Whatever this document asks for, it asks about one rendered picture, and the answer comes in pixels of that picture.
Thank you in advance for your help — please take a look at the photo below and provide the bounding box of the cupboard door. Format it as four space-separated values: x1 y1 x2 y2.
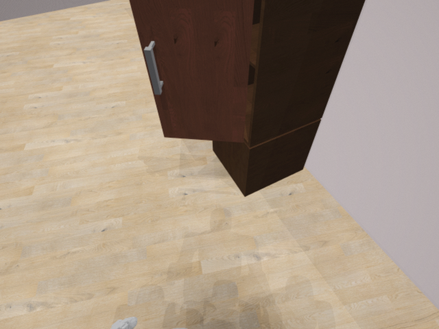
130 0 254 143

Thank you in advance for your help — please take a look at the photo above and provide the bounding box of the handle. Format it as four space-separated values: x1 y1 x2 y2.
144 41 163 95

